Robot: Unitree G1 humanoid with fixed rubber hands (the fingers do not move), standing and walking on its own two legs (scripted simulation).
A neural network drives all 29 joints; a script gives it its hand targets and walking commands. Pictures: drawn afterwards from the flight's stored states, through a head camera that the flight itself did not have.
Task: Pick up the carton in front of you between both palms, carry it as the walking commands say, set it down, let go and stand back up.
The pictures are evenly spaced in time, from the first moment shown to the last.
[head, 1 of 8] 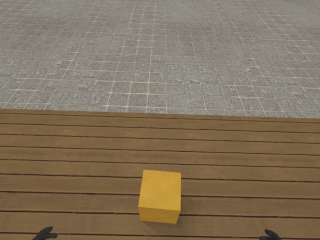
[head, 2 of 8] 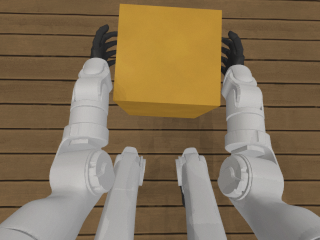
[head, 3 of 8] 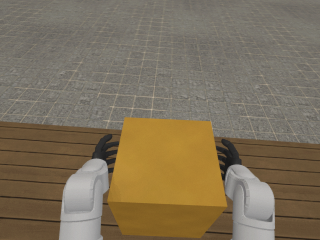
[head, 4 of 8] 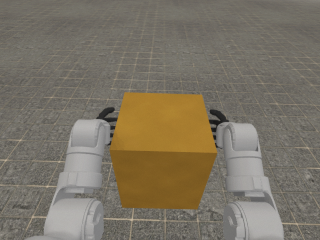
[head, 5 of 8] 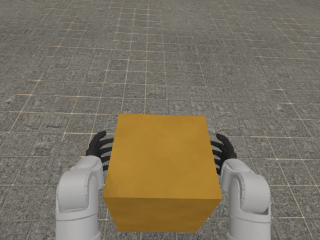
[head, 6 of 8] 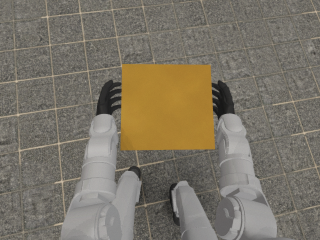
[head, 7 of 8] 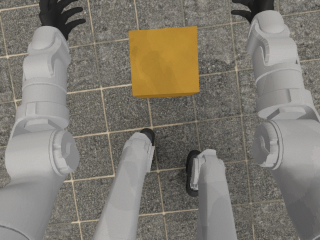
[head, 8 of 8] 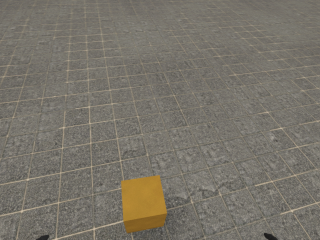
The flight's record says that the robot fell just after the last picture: no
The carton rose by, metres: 0.68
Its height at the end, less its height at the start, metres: -0.14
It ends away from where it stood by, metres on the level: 3.82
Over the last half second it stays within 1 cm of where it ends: yes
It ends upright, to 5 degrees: yes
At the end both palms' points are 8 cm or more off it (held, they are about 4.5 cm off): yes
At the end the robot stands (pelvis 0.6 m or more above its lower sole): yes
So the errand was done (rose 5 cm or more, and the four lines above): yes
